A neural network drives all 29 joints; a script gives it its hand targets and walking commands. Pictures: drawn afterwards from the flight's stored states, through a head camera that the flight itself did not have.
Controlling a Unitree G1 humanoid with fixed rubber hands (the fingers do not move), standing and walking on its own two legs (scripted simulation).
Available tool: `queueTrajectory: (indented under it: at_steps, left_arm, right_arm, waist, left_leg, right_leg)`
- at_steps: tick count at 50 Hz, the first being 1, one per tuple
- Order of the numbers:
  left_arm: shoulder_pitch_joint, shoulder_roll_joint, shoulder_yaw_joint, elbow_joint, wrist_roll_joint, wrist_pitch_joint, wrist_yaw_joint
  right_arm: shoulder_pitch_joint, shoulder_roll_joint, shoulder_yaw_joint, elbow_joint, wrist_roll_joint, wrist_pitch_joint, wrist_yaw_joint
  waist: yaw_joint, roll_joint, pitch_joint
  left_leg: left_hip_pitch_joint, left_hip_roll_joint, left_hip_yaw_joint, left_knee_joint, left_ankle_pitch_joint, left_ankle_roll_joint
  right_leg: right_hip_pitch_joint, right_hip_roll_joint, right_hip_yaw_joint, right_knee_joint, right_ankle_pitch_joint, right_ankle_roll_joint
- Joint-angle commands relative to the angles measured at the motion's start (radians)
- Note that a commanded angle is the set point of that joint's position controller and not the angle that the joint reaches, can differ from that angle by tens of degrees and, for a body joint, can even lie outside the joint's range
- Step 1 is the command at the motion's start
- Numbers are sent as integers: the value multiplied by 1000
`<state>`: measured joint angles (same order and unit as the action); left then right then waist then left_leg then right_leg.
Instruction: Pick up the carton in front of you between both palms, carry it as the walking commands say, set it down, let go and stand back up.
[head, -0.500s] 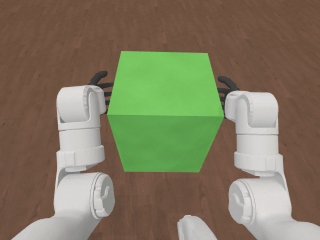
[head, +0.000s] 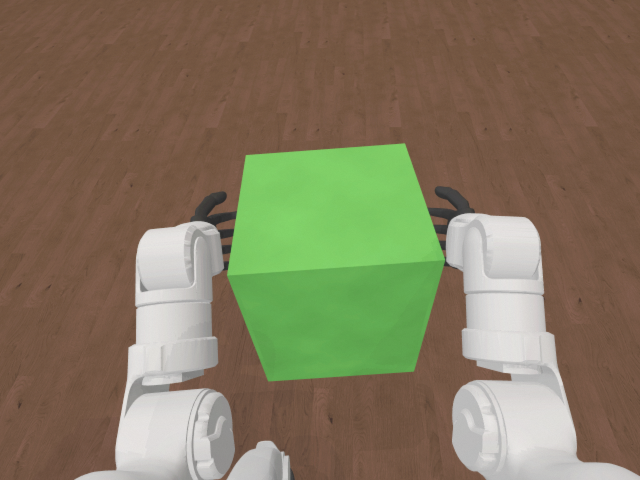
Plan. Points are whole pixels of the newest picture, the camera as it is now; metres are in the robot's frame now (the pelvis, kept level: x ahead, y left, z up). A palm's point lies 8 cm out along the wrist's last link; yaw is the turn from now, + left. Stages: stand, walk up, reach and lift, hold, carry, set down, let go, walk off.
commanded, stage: carry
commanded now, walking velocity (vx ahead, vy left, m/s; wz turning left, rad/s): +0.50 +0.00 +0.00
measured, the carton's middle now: (333, 267) +0.38 +0.01 +0.03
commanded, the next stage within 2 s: none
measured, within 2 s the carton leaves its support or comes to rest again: neither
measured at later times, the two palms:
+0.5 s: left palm (238, 127) +0.61 +0.16 +0.09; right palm (423, 129) +0.59 -0.14 +0.10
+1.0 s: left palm (275, 39) +0.91 +0.13 +0.10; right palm (418, 37) +0.91 -0.17 +0.09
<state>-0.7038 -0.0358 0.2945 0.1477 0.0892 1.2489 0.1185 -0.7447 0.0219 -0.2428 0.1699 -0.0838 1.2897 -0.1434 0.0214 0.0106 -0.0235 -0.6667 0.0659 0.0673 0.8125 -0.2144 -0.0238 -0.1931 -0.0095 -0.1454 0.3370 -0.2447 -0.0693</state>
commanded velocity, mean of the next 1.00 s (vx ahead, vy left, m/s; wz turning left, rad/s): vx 0.47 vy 0.00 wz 0.00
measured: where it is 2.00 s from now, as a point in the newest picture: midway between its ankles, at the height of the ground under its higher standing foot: (342, 277)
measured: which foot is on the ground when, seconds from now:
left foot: up 0.00-0.14, down 0.16-0.66, up 0.68-1.00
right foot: down 0.00-0.18, up 0.20-0.60, down 0.62-1.00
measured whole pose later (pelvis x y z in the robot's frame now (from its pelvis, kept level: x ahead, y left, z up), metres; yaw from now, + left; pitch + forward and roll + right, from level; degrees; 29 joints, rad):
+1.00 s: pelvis +0.65 -0.03 +0.00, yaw +0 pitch +4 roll +1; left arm -0.14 -0.13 0.10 -0.33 0.10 1.20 0.08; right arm -0.13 0.13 -0.08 -0.36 -0.12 1.24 -0.09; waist 0.02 0.01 -0.14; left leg -0.63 0.13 0.12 0.64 -0.06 -0.02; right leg -0.07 -0.03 -0.23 0.25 -0.24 -0.03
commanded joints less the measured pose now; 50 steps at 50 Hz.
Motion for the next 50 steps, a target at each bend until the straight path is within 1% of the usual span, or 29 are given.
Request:
queueTrajectory:
  at_steps: [1,5,6,7,8,9,10,11,12,13,14,16,18,21,25,29,31,32,33,34,35,36,37,38,39,42,45,48,50]
  left_arm:
    - [-667,-1170,-644,-129,-444,-13,-267]
    - [-483,-1143,-714,-234,-401,-29,-267]
    - [-420,-1131,-728,-252,-389,-30,-267]
    - [-355,-1123,-746,-273,-381,-29,-269]
    - [-318,-1109,-766,-297,-376,-30,-272]
    - [-280,-1092,-787,-315,-376,-30,-278]
    - [-266,-1128,-809,-332,-385,-24,-285]
    - [-202,-1106,-831,-376,-383,-27,-285]
    - [-197,-1113,-842,-379,-381,-35,-289]
    - [-175,-1123,-857,-407,-386,-47,-291]
    - [-150,-1126,-873,-438,-388,-59,-292]
    - [-93,-1107,-894,-493,-385,-69,-283]
    - [-7,-1114,-911,-524,-376,-73,-277]
    - [69,-1065,-913,-549,-364,-60,-270]
    - [109,-980,-898,-527,-357,-21,-273]
    - [105,-923,-867,-474,-356,14,-277]
    - [110,-908,-847,-437,-352,24,-278]
    - [119,-902,-833,-414,-346,25,-279]
    - [103,-899,-822,-390,-337,17,-280]
    - [119,-928,-822,-382,-349,13,-282]
    - [87,-964,-830,-409,-365,7,-284]
    - [61,-1003,-845,-428,-378,-2,-287]
    - [33,-1035,-858,-452,-388,-13,-290]
    - [14,-1058,-872,-471,-398,-22,-294]
    - [9,-1076,-884,-481,-406,-31,-299]
    - [47,-1067,-898,-493,-414,-46,-309]
    - [73,-1035,-907,-529,-419,-47,-309]
    - [105,-991,-900,-550,-408,-36,-302]
    - [134,-965,-890,-538,-391,-25,-296]
  right_arm:
    - [-585,1198,619,-123,384,-65,219]
    - [-463,1190,698,-253,388,-78,238]
    - [-420,1180,714,-278,387,-78,245]
    - [-355,1168,730,-298,373,-79,250]
    - [-301,1153,739,-309,365,-80,258]
    - [-238,1133,745,-318,357,-79,267]
    - [-210,1096,748,-309,332,-91,269]
    - [-86,1112,754,-321,330,-92,273]
    - [-113,1122,776,-394,334,-102,277]
    - [-104,1127,793,-443,338,-107,280]
    - [-104,1131,817,-495,347,-114,284]
    - [-44,1157,840,-531,375,-120,298]
    - [36,1131,837,-560,380,-120,309]
    - [94,1063,849,-588,393,-100,319]
    - [131,973,834,-571,376,-67,317]
    - [124,918,817,-526,355,-35,309]
    - [115,904,817,-502,353,-23,306]
    - [96,891,816,-499,356,-16,304]
    - [43,912,829,-523,368,-7,302]
    - [21,924,828,-525,372,-10,307]
    - [16,966,834,-507,381,-19,311]
    - [16,1000,832,-505,388,-32,315]
    - [19,1031,834,-502,390,-43,317]
    - [20,1050,840,-508,388,-54,316]
    - [24,1062,846,-515,382,-64,313]
    - [71,1078,862,-532,359,-88,299]
    - [109,1056,863,-563,350,-93,290]
    - [130,1015,863,-590,353,-81,286]
    - [147,987,858,-587,355,-67,287]
  waist:
    - [7,-142,-437]
    - [8,-169,-388]
    - [4,-181,-407]
    - [-14,-169,-447]
    - [-33,-132,-496]
    - [-45,-12,-569]
    - [-41,266,-649]
    - [-49,263,-610]
    - [-51,192,-558]
    - [-52,73,-527]
    - [-48,39,-479]
    - [-41,76,-444]
    - [-38,119,-418]
    - [-37,139,-341]
    - [-42,129,-246]
    - [-40,137,-167]
    - [-21,90,-224]
    - [2,-7,-281]
    - [12,-296,-369]
    - [7,-333,-347]
    - [-1,-237,-352]
    - [-3,-126,-367]
    - [-9,-56,-344]
    - [-14,-60,-338]
    - [-16,-92,-340]
    - [-14,-120,-314]
    - [-10,-115,-276]
    - [-5,-120,-251]
    - [-6,-130,-226]
  left_leg:
    - [-17,-20,55,-173,127,1]
    - [138,-66,127,-402,276,31]
    - [242,-83,154,-444,292,46]
    - [423,-104,191,-497,314,58]
    - [661,-61,157,-470,276,69]
    - [903,152,-102,-398,332,99]
    - [1209,366,-474,-383,372,279]
    - [1179,359,-524,-440,340,312]
    - [1125,331,-432,-442,396,285]
    - [1041,315,-362,-458,419,245]
    - [939,299,-295,-493,393,210]
    - [812,259,-190,-566,270,176]
    - [760,240,-126,-611,216,182]
    - [714,188,-25,-633,226,161]
    - [680,172,36,-636,256,131]
    - [653,177,61,-558,268,104]
    - [549,121,138,-309,379,63]
    - [378,80,150,-95,281,20]
    - [106,-26,128,247,33,-30]
    - [-40,-67,28,403,-262,-12]
    - [-67,-5,-42,488,-254,22]
    - [-57,38,-67,499,-205,38]
    - [-34,76,-79,440,-135,41]
    - [9,96,-83,370,-79,38]
    - [35,92,-58,328,-35,32]
    - [35,93,-10,157,25,5]
    - [-5,79,32,-43,103,-10]
    - [9,53,71,-174,176,2]
    - [38,23,103,-245,209,13]
  right_leg:
    - [456,-219,142,-39,650,-58]
    - [469,-183,48,10,802,-22]
    - [451,-181,29,67,866,-7]
    - [388,-164,-19,184,879,19]
    - [229,-145,-35,330,745,48]
    - [3,-117,-5,531,368,76]
    - [-382,-2,57,777,-146,97]
    - [-530,26,112,934,-275,85]
    - [-585,-13,137,961,-249,68]
    - [-569,-59,155,899,-183,63]
    - [-534,-90,152,813,-139,68]
    - [-446,-95,116,673,-103,85]
    - [-419,-94,84,554,-72,100]
    - [-393,-87,24,354,64,107]
    - [-352,-66,-34,218,206,88]
    - [-264,-54,-72,145,169,61]
    - [9,6,-137,133,54,47]
    - [206,-111,54,89,-60,19]
    - [411,-354,507,-39,-213,-115]
    - [412,-413,659,-129,-61,-152]
    - [376,-401,559,-99,34,-144]
    - [314,-381,485,-83,53,-122]
    - [224,-363,404,-107,22,-89]
    - [156,-343,322,-139,-48,-57]
    - [124,-320,263,-162,-80,-44]
    - [102,-301,173,-216,-85,-52]
    - [167,-275,117,-227,20,-62]
    - [222,-255,64,-205,149,-55]
    - [247,-240,15,-153,319,-38]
